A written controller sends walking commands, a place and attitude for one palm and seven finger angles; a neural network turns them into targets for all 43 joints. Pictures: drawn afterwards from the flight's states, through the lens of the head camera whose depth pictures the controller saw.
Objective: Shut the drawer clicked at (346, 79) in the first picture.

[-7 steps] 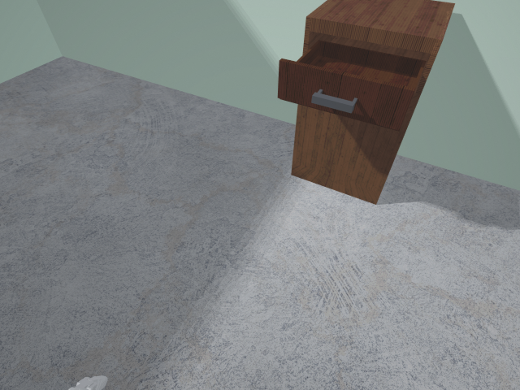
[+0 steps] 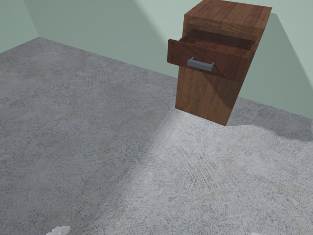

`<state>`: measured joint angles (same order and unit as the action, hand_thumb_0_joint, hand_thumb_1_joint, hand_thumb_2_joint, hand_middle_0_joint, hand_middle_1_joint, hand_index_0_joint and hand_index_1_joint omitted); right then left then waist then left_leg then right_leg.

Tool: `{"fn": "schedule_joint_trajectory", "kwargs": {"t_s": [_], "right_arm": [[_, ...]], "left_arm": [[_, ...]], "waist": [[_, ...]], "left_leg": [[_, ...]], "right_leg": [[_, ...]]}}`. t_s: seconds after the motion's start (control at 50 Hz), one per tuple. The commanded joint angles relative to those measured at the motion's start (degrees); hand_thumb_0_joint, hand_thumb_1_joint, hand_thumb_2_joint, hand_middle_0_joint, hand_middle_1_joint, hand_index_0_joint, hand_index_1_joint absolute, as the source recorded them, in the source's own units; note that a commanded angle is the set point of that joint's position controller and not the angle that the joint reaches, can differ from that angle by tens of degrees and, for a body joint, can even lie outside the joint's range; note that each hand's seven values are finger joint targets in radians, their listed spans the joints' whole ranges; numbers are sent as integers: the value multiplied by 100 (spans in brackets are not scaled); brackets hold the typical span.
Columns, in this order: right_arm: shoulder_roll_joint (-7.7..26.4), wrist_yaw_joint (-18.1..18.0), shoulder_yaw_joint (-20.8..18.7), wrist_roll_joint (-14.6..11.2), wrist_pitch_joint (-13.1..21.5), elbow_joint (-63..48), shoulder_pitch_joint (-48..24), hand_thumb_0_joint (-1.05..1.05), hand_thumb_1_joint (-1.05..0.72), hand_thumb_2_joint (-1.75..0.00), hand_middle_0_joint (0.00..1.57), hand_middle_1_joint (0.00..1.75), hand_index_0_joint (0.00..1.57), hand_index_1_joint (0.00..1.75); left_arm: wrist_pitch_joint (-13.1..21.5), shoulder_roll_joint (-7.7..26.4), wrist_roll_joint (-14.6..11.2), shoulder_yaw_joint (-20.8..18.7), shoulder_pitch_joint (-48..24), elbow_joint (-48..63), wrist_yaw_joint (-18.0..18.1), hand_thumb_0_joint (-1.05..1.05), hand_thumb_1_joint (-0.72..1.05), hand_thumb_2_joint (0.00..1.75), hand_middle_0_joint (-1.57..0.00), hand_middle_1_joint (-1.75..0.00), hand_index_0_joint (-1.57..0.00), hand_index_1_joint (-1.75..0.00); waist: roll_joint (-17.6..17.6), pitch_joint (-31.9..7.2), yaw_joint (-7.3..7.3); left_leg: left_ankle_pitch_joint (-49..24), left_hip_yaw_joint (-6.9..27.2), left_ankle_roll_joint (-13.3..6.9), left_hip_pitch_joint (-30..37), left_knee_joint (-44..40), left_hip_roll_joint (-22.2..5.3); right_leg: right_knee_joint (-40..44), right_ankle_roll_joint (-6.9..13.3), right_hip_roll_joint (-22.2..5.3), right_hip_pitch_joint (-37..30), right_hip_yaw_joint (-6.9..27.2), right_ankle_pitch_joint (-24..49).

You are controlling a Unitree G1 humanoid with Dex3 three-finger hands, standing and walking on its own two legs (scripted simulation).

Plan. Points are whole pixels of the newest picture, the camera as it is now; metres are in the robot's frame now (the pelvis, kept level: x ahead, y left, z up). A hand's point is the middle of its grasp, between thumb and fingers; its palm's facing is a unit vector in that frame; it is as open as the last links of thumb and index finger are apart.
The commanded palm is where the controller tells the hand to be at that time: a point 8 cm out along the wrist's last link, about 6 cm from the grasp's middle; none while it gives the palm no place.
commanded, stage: stand and wait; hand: left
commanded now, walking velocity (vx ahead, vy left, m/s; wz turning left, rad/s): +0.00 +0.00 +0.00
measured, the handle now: (201, 63) +0.99 -0.19 -0.06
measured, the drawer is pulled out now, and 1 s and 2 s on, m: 0.29 0.29 0.29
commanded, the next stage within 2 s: look at it before walking up in 0.68 s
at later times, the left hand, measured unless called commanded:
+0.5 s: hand out of the picture +0.05 +0.24 -0.15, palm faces -0.01 -0.94 -0.34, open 7.4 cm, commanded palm none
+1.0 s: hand out of the picture +0.05 +0.23 -0.15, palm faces -0.02 -0.95 -0.32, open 7.4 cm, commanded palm none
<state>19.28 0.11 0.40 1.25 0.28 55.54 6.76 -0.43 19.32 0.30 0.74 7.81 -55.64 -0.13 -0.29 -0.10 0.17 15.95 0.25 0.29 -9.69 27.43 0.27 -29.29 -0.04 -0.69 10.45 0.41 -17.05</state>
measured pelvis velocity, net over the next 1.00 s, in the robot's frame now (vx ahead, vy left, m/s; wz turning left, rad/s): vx -0.02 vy -0.01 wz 0.00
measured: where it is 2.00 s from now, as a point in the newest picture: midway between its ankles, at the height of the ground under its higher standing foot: outside the picture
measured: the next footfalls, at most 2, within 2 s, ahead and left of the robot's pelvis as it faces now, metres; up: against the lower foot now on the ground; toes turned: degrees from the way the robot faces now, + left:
right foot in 1.98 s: +0.26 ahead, -0.17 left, +0.00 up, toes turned -20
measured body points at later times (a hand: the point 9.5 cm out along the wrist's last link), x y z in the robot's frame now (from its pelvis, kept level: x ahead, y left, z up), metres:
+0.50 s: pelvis -0.01 -0.01 +0.01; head -0.02 -0.01 +0.46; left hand +0.05 +0.29 -0.13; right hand +0.06 -0.30 -0.13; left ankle -0.01 +0.13 -0.74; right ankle -0.01 -0.12 -0.74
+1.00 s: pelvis -0.02 -0.01 +0.01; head -0.02 -0.01 +0.46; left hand +0.05 +0.28 -0.13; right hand +0.05 -0.30 -0.13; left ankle -0.01 +0.13 -0.74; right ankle -0.01 -0.12 -0.74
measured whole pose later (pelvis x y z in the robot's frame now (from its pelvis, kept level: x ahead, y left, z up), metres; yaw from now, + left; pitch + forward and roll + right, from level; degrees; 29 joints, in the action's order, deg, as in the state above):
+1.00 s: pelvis -0.02 -0.01 +0.01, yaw +0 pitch -2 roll +0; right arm 18.6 0.1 0.5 0.8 0.5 63.4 8.7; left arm 0.0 18.7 0.4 0.3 8.9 -62.2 -0.2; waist 0.1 1.4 0.1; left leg 11.6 0.4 1.1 -8.5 21.9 -0.8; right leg -23.3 0.6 0.4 9.1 0.2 -12.4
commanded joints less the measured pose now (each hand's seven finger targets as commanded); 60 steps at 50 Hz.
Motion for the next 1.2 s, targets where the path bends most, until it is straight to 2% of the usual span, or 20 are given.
{"fn": "schedule_joint_trajectory", "kwargs": {"t_s": [0.0, 0.12, 0.28, 0.38, 0.56, 0.66, 0.8, 0.96, 1.08, 1.18], "right_arm": [[1124, -100, -302, -25, 171, -291, -298, 0, -90, -90, 20, 30, 20, 30], [1107, -105, -291, -32, 184, -158, -318, 0, -90, -90, 20, 30, 20, 30], [1105, -106, -272, -51, 178, 67, -224, 0, -90, -90, 20, 30, 20, 30], [1113, -105, -267, -56, 173, 204, -176, 0, -90, -90, 20, 30, 20, 30], [1115, -102, -250, -64, 180, 369, -98, 0, -90, -90, 20, 30, 20, 30], [1106, -98, -244, -60, 177, 414, -84, 0, -90, -90, 20, 30, 20, 30], [1076, -90, -245, -60, 174, 436, -59, 0, -90, -90, 20, 30, 20, 30], [1078, -101, -243, -71, 193, 459, -44, 0, -90, -90, 20, 30, 20, 30], [1055, -103, -241, -77, 177, 479, -64, 0, -90, -90, 20, 30, 20, 30], [1058, -106, -229, -74, 180, 488, -69, 0, -90, -90, 20, 30, 20, 30]], "left_arm": [[165, 1234, 27, -293, -234, 343, 86, 0, 90, 90, -20, -30, -20, -30], [168, 1195, 23, -299, -228, 224, 79, 0, 90, 90, -20, -30, -20, -30], [181, 1194, 17, -295, -172, 18, 75, 0, 90, 90, -20, -30, -20, -30], [172, 1186, 19, -291, -166, -106, 72, 0, 90, 90, -20, -30, -20, -30], [182, 1181, 17, -286, -117, -237, 76, 0, 90, 90, -20, -30, -20, -30], [160, 1157, 27, -282, -124, -261, 71, 0, 90, 90, -20, -30, -20, -30], [171, 1143, 35, -283, -120, -264, 69, 0, 90, 90, -20, -30, -20, -30], [198, 1125, 25, -277, -92, -283, 80, 0, 90, 90, -20, -30, -20, -30], [189, 1108, 30, -264, -65, -311, 82, 0, 90, 90, -20, -30, -20, -30], [187, 1091, 28, -263, -38, -315, 81, 0, 90, 90, -20, -30, -20, -30]], "waist": [[91, -185, -23], [17, -272, -14], [105, -242, -21], [100, -97, -15], [106, -87, -2], [30, 81, 3], [156, 80, -1], [83, -165, -13], [53, -21, -12], [20, -83, -5]], "left_leg": [[-1281, 456, -234, -20, -497, -578], [-1293, 461, -217, 71, -573, -602], [-1115, 480, -188, 85, -667, -624], [-947, 508, -180, 17, -772, -633], [-939, 531, -170, 45, -868, -666], [-725, 564, -172, -49, -965, -656], [-710, 542, -155, -31, -949, -638], [-1162, 524, -146, 143, -896, -694], [-1047, 519, -142, 125, -953, -692], [-1151, 524, -143, 172, -951, -698]], "right_leg": [[588, 249, -574, 0, 577, 1289], [677, 235, -575, -83, 578, 1290], [844, 242, -596, -116, 634, 1123], [940, 238, -596, -68, 649, 888], [1022, 230, -596, -110, 656, 853], [1086, 212, -567, -8, 674, 533], [1166, 207, -592, 31, 712, 457], [1046, 216, -606, -165, 645, 1130], [1104, 201, -599, -110, 658, 1032], [1091, 196, -591, -165, 647, 1130]]}}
